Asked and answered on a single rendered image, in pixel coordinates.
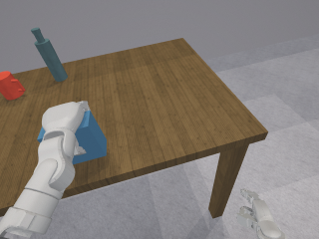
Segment sponge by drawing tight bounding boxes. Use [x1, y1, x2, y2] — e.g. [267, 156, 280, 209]
[37, 111, 107, 165]

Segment robot right forearm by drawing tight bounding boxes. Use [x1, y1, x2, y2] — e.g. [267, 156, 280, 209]
[256, 220, 288, 239]

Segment robot left forearm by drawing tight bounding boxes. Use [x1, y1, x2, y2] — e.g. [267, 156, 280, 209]
[0, 127, 76, 238]

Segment table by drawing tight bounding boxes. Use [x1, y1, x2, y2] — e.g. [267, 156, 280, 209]
[0, 38, 268, 219]

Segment right robot hand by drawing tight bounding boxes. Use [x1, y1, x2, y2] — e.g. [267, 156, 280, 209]
[236, 188, 275, 232]

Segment left robot hand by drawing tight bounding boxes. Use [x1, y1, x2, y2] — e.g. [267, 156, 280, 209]
[42, 101, 90, 156]

